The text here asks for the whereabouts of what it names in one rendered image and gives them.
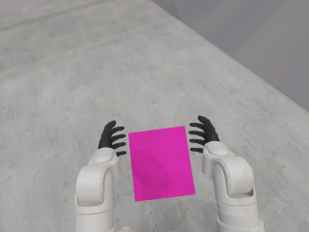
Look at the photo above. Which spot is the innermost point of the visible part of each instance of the carton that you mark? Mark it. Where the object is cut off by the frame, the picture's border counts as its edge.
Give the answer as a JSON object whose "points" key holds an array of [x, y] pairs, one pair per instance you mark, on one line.
{"points": [[160, 164]]}

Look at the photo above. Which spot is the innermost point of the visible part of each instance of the left robot hand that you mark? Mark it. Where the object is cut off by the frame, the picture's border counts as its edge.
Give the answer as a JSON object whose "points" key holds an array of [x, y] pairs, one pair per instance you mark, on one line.
{"points": [[107, 139]]}

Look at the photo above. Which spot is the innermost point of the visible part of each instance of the right robot forearm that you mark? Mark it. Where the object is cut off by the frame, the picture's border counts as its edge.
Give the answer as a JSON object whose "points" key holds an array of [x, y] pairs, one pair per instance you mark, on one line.
{"points": [[234, 189]]}

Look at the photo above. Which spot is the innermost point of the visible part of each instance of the left robot forearm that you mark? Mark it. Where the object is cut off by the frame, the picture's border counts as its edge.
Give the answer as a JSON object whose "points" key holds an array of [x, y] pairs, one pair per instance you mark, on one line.
{"points": [[94, 192]]}

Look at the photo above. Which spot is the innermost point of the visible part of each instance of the right robot hand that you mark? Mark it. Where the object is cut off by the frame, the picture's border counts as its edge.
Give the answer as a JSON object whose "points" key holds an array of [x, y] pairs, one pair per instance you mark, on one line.
{"points": [[208, 133]]}

